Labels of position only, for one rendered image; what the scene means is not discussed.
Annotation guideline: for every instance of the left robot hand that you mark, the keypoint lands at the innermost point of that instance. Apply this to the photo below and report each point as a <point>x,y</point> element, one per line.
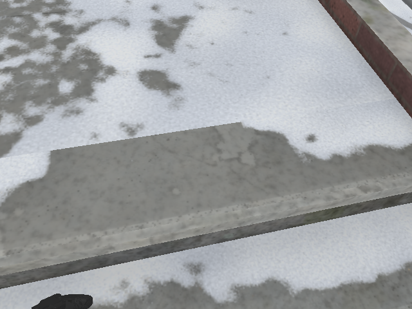
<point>70,301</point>

